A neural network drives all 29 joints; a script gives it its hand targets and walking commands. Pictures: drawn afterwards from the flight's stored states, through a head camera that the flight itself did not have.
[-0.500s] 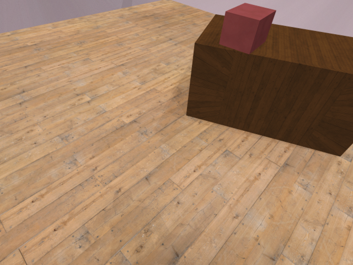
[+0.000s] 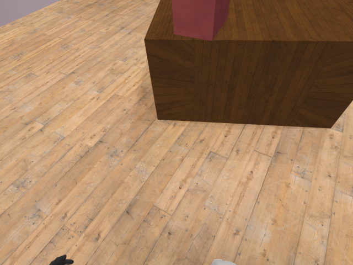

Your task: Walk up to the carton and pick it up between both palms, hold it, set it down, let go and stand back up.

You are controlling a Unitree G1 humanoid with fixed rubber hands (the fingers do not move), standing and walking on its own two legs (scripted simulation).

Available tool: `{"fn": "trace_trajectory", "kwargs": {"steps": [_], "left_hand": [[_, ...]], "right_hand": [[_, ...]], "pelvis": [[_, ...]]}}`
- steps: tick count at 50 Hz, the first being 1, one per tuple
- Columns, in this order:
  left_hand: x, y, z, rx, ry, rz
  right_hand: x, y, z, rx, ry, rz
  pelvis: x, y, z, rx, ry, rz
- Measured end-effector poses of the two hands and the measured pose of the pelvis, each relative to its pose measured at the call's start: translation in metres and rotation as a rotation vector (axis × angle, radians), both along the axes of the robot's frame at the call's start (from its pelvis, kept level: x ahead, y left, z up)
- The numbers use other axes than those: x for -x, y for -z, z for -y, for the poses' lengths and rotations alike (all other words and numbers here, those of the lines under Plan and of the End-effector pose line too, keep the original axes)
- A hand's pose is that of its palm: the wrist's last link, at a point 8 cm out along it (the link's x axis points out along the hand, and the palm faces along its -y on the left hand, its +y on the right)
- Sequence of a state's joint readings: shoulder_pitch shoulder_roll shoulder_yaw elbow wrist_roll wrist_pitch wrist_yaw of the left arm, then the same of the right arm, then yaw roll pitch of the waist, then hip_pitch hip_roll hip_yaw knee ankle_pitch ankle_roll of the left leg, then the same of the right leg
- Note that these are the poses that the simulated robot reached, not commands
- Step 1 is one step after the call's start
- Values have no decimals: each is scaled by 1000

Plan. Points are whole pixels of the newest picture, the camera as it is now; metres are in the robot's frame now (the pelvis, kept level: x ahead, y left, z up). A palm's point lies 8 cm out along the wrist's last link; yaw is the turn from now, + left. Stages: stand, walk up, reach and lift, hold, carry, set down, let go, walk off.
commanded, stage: walk up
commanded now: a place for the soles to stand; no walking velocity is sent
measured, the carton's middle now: (202, 6) +1.35 -0.16 +0.00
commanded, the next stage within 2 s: none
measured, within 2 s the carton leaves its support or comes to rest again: neither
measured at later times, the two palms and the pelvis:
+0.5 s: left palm (56, 179) +0.37 +0.35 -0.06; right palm (295, 202) +0.26 -0.27 -0.04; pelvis +0.24 +0.05 +0.02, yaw -6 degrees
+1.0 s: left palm (89, 123) +0.57 +0.30 -0.05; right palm (277, 134) +0.50 -0.31 -0.07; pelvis +0.46 +0.00 +0.02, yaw -8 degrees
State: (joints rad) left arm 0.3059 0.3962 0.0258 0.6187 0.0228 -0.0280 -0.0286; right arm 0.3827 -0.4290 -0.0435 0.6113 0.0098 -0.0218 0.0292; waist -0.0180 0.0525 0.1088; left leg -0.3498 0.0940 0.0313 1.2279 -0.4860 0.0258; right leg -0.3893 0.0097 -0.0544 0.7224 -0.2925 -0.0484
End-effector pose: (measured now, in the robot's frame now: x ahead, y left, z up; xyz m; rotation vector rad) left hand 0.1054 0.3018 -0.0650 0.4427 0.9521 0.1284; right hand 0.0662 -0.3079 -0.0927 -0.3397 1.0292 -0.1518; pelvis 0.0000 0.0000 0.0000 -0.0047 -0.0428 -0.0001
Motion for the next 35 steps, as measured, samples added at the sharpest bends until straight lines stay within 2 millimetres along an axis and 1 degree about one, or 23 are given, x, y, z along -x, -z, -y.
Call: {"fn": "trace_trajectory", "kwargs": {"steps": [3, 6, 8, 10, 12, 14, 15, 17, 19, 23, 26, 29, 31, 33, 35], "left_hand": [[-2, -5, -7, -1, -36, -48], [-8, -7, -18, 4, -65, -77], [-16, -5, -27, 12, -78, -95], [-29, 0, -37, 24, -88, -107], [-47, 9, -48, 36, -93, -114], [-72, 21, -60, 41, -87, -112], [-86, 26, -64, 43, -86, -111], [-118, 29, -68, 44, -70, -112], [-155, 24, -68, 45, -32, -87], [-230, 6, -58, 59, 61, -18], [-280, -7, -46, 63, 129, 11], [-327, -16, -31, 60, 183, 27], [-359, -20, -20, 50, 210, 35], [-390, -23, -7, 34, 231, 51], [-421, -21, 5, 7, 250, 86]], "right_hand": [[-51, -13, -13, -6, -60, 49], [-96, -25, -24, 1, -104, 76], [-123, -32, -31, 5, -116, 93], [-150, -38, -38, 13, -122, 112], [-175, -40, -44, 32, -122, 133], [-197, -38, -47, 69, -116, 158], [-204, -37, -49, 86, -107, 169], [-212, -39, -51, 107, -79, 176], [-213, -45, -52, 114, -46, 165], [-203, -54, -46, 127, 28, 108], [-196, -56, -37, 131, 82, 59], [-194, -51, -25, 126, 131, 9], [-197, -45, -15, 120, 166, -20], [-205, -35, -4, 107, 197, -49], [-217, -21, 7, 93, 213, -72]], "pelvis": [[-27, -10, -4, 5, 6, 5], [-55, -16, -11, 5, 15, 8], [-75, -17, -17, 5, 18, 9], [-97, -15, -25, 9, 18, 12], [-121, -9, -36, 13, 23, 14], [-146, 1, -48, 3, 30, 16], [-155, 5, -53, -12, 36, 20], [-172, 5, -57, -20, 43, 25], [-187, -1, -58, -23, 57, 31], [-219, -14, -57, -22, 89, 38], [-244, -20, -54, -20, 111, 39], [-272, -21, -48, -22, 136, 40], [-292, -19, -40, -24, 148, 39], [-315, -14, -29, -21, 158, 35], [-337, -4, -15, -20, 166, 26]]}}
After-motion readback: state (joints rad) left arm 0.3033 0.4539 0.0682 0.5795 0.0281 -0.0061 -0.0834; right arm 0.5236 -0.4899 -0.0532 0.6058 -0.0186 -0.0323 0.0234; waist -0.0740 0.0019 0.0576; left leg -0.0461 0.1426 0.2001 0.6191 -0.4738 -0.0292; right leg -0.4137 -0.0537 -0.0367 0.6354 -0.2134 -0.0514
